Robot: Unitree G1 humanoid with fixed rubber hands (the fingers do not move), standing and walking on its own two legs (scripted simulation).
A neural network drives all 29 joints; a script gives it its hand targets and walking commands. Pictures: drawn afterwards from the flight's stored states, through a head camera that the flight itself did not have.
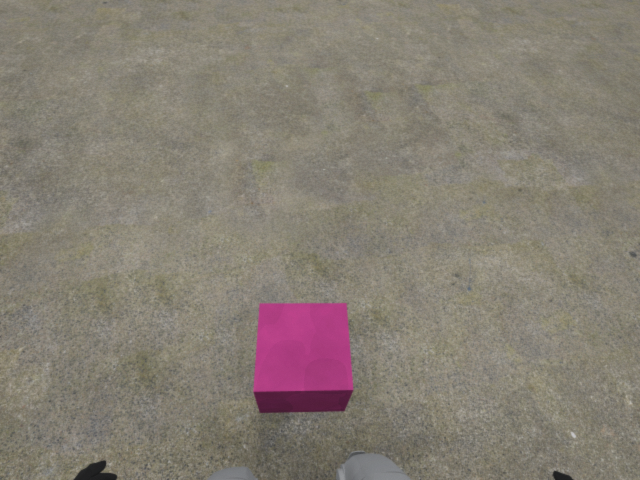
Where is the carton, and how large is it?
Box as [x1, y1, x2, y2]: [253, 303, 352, 412]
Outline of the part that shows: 260,303 253,389 259,411 280,412 344,410 352,391 346,303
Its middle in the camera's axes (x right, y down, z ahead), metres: -0.05 +0.33 +1.12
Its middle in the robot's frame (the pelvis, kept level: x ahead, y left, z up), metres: +0.48 +0.02 -0.63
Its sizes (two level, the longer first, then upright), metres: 0.250 0.244 0.221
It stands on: the floor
